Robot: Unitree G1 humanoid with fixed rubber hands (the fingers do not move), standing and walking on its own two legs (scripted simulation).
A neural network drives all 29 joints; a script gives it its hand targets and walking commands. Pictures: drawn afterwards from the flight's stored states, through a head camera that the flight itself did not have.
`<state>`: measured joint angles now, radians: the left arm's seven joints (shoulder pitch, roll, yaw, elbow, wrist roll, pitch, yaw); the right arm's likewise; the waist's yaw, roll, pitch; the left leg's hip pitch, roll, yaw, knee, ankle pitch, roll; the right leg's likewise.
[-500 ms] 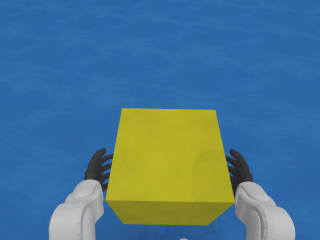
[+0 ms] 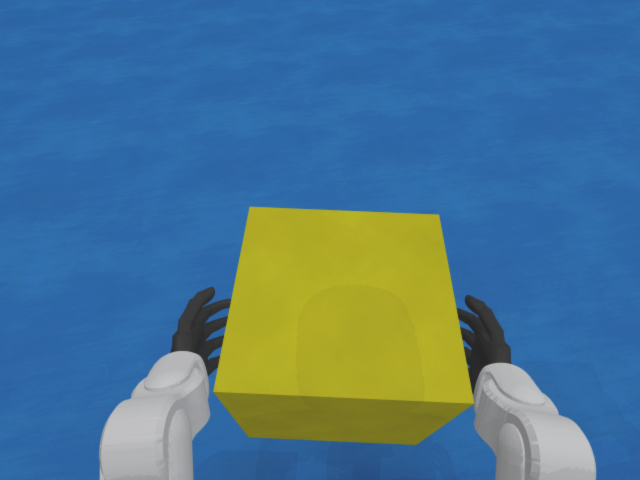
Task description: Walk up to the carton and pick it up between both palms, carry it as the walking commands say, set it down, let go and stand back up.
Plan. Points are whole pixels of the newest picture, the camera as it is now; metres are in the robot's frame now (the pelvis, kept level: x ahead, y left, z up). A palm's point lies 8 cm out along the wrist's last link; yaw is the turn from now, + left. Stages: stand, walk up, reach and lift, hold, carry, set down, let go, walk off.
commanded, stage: carry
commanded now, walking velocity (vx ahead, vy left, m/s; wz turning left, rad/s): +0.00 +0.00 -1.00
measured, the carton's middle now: (337, 332) +0.31 -0.02 +0.04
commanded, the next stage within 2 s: none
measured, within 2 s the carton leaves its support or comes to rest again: neither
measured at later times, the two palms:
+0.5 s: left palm (384, 366) +0.23 -0.06 +0.11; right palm out of the picture +0.08 -0.33 +0.09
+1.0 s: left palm (603, 441) +0.16 -0.23 +0.11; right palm out of the picture -0.10 -0.40 +0.11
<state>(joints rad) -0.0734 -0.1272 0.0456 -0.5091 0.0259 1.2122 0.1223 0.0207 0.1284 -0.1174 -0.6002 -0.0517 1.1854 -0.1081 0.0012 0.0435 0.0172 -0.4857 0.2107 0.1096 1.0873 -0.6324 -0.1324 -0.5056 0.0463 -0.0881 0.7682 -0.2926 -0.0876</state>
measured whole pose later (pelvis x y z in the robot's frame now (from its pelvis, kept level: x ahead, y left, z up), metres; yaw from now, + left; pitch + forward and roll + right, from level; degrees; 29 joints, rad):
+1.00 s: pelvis -0.11 -0.12 +0.01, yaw -60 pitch +2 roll +0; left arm 0.00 -0.13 0.09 -0.61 0.05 1.25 0.12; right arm 0.02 0.13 -0.05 -0.54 -0.03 1.16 -0.12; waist 0.04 -0.02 -0.06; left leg -0.36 0.23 0.29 0.73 -0.36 -0.05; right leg -0.53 -0.02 -0.05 0.89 -0.45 0.03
